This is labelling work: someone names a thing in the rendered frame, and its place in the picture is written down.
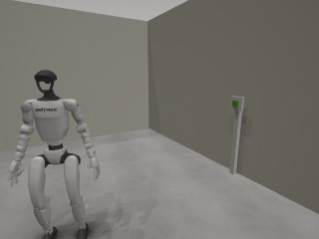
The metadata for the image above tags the button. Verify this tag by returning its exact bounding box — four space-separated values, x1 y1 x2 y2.
232 101 239 108

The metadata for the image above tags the left robot thigh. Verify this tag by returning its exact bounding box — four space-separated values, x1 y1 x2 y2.
64 152 81 207

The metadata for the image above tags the robot right upper arm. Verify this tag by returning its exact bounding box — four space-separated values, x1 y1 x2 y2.
20 99 36 135

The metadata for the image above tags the robot left upper arm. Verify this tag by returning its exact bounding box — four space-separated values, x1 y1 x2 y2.
63 99 86 133

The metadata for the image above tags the robot left forearm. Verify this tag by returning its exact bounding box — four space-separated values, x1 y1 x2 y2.
81 123 96 158

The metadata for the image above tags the robot right hand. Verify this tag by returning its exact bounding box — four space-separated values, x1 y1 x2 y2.
7 160 25 186

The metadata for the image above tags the robot torso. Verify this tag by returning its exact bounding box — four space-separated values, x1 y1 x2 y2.
31 96 70 165

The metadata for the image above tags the robot right forearm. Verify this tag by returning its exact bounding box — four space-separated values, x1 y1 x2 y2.
13 127 31 161

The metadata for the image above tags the robot left hand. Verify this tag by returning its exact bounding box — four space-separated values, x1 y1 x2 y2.
87 156 101 181

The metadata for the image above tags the panel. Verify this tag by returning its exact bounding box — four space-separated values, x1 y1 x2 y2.
229 96 244 174

